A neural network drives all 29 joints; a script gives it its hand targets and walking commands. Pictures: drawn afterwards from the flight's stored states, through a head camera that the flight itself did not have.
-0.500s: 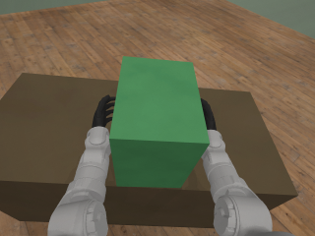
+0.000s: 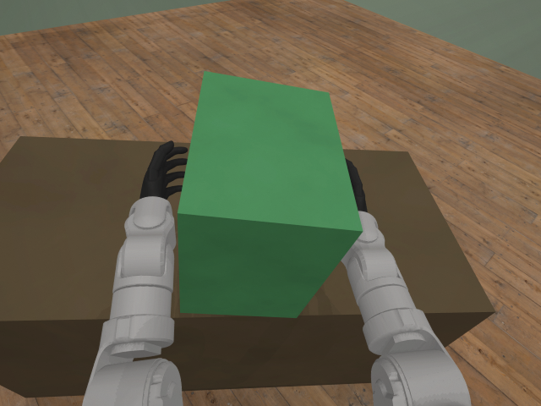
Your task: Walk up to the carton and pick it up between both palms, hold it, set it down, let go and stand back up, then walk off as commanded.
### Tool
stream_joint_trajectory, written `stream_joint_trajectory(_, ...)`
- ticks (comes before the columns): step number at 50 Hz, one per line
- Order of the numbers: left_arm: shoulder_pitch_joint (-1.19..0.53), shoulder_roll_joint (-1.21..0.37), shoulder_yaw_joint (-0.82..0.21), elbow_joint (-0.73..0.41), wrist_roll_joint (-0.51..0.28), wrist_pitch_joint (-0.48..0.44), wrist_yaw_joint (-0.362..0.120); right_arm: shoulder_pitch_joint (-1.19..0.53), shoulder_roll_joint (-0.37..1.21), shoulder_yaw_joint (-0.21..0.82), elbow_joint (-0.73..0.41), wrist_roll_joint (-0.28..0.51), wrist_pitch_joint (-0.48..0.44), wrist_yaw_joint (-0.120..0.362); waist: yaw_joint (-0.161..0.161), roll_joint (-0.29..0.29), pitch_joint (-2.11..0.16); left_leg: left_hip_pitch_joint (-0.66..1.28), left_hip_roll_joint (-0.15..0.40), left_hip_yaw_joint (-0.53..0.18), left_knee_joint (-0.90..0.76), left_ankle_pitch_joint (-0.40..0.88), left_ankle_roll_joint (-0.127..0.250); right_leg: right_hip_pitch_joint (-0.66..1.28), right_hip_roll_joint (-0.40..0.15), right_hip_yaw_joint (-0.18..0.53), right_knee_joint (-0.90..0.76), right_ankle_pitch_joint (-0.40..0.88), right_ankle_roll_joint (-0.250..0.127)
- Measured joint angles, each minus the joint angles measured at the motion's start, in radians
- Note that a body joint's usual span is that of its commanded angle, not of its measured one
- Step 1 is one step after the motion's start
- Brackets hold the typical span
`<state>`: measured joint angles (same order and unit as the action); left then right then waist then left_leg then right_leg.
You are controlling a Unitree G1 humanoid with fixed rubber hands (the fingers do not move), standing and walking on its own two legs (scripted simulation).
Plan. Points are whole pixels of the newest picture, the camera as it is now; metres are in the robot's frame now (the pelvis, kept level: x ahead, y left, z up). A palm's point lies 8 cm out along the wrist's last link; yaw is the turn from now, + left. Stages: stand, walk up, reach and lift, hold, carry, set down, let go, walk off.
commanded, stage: reach and lift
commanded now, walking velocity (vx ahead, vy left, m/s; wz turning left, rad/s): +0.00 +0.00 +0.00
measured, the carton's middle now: (253, 203) +0.40 +0.00 +0.08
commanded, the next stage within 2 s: hold in 1.32 s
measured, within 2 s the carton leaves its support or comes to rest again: neither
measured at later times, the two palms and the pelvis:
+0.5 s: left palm (168, 171) +0.38 +0.13 +0.17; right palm (372, 190) +0.36 -0.17 +0.15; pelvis +0.00 -0.01 +0.00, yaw +0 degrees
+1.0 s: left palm (158, 161) +0.37 +0.14 +0.18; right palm (370, 184) +0.36 -0.16 +0.17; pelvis +0.00 +0.00 +0.00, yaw +1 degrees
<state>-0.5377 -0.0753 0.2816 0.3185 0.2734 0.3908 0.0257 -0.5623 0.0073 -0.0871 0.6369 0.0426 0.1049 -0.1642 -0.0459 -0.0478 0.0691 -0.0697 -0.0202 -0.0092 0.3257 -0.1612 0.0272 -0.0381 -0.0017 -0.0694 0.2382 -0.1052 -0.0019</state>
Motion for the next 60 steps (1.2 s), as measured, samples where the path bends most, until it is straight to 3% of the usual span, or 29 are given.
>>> stream_joint_trajectory(6,-0.066,0.006,0.007,0.010,0.017,0.023,0.007,-0.064,0.001,-0.051,0.008,-0.023,0.020,0.023,-0.001,-0.019,-0.024,-0.021,0.004,0.007,0.007,0.008,-0.002,-0.025,0.004,0.007,0.009,0.010,-0.006)
stream_joint_trajectory(13,-0.106,0.004,0.036,0.032,0.072,0.091,-0.020,-0.106,0.006,-0.078,0.075,-0.035,0.050,0.039,-0.032,-0.039,-0.037,0.017,0.006,-0.005,-0.007,0.010,-0.007,0.012,0.006,-0.005,0.006,0.001,-0.010)
stream_joint_trajectory(24,-0.087,0.006,0.037,-0.057,0.077,0.146,-0.052,-0.083,-0.019,0.012,-0.019,0.062,0.099,-0.009,-0.051,-0.010,0.012,0.060,0.011,-0.010,-0.006,-0.003,-0.009,0.059,0.011,-0.009,0.001,-0.009,-0.009)
stream_joint_trajectory(34,-0.047,0.026,0.035,-0.147,0.046,0.179,-0.074,-0.065,-0.014,0.061,-0.111,0.095,0.139,-0.046,-0.049,-0.023,0.020,0.065,0.009,-0.026,-0.007,-0.005,-0.010,0.077,0.011,-0.024,-0.016,-0.009,-0.009)
stream_joint_trajectory(41,-0.065,0.032,0.032,-0.137,0.062,0.220,-0.085,-0.068,0.000,0.034,-0.093,0.085,0.156,-0.039,-0.054,-0.041,0.024,0.067,0.002,-0.030,0.003,-0.010,-0.006,0.082,0.003,-0.029,-0.008,-0.015,-0.004)
stream_joint_trajectory(48,-0.066,0.023,-0.011,-0.202,0.056,0.237,-0.054,-0.053,-0.023,0.036,-0.152,0.111,0.144,-0.032,-0.067,-0.020,0.025,0.056,0.001,-0.020,0.020,-0.019,-0.003,0.079,0.003,-0.020,-0.015,-0.007,0.000)
stream_joint_trajectory(60,-0.110,-0.013,0.052,-0.168,0.113,0.276,-0.076,-0.106,-0.048,0.048,-0.087,0.124,0.177,-0.018,-0.051,-0.007,0.043,0.099,0.005,0.001,-0.020,0.003,-0.002,0.094,0.006,0.001,-0.009,-0.003,-0.004)
